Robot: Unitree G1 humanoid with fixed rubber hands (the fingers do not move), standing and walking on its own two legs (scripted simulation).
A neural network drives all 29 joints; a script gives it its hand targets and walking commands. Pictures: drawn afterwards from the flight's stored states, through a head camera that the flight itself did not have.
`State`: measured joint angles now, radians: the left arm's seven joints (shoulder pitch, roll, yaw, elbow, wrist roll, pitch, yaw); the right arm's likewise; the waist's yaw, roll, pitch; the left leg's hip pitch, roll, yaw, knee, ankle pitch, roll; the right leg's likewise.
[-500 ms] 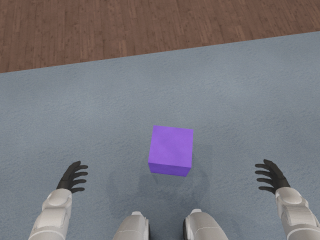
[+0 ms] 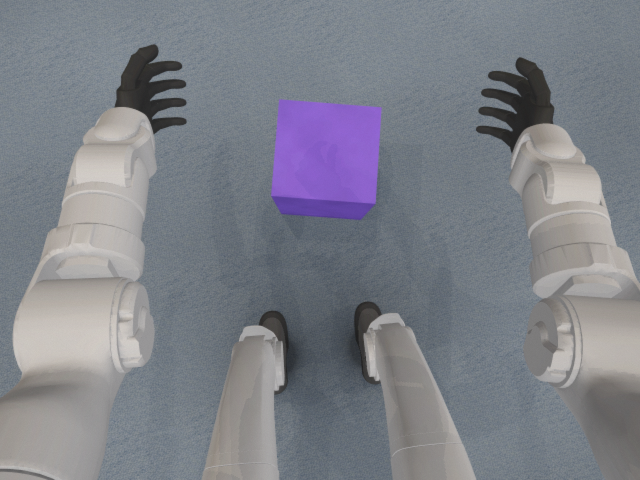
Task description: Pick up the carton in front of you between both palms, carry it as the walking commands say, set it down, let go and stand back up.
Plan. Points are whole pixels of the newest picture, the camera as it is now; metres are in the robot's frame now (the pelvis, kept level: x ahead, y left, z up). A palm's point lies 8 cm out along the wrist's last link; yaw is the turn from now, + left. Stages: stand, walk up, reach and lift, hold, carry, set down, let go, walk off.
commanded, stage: reach and lift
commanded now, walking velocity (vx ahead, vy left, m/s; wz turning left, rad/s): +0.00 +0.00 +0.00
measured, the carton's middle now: (325, 167) +0.56 -0.04 -0.55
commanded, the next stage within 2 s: none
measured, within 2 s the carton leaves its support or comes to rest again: neither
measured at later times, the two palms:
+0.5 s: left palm (202, 83) +0.60 +0.14 -0.18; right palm (466, 105) +0.54 -0.23 -0.18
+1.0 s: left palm (235, 145) +0.59 +0.14 -0.41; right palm (422, 160) +0.53 -0.23 -0.41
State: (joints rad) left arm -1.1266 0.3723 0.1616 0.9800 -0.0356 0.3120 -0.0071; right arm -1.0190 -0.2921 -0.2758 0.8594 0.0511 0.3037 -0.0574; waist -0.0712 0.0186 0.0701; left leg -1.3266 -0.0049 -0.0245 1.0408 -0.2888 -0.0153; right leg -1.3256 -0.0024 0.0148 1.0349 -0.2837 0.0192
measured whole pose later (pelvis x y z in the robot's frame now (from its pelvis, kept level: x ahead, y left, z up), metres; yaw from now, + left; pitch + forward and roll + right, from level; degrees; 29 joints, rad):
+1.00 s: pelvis -0.02 +0.01 -0.26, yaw -3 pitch +43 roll -2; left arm -1.63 0.45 0.06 1.15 -0.15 0.18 0.09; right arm -1.51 -0.34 -0.25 1.05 0.16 0.15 -0.11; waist -0.08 0.01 0.30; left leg -2.23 -0.07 -0.07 2.05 -0.57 -0.05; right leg -2.23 0.05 0.04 2.02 -0.54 0.07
